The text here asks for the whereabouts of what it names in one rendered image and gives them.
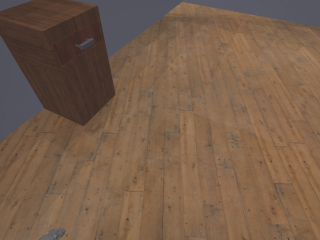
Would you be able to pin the drawer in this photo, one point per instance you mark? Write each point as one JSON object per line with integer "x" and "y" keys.
{"x": 65, "y": 48}

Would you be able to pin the left robot hand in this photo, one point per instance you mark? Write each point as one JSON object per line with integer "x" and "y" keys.
{"x": 54, "y": 234}

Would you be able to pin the handle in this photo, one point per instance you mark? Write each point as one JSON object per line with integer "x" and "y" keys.
{"x": 86, "y": 44}

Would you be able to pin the cabinet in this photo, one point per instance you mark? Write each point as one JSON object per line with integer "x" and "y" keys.
{"x": 80, "y": 88}

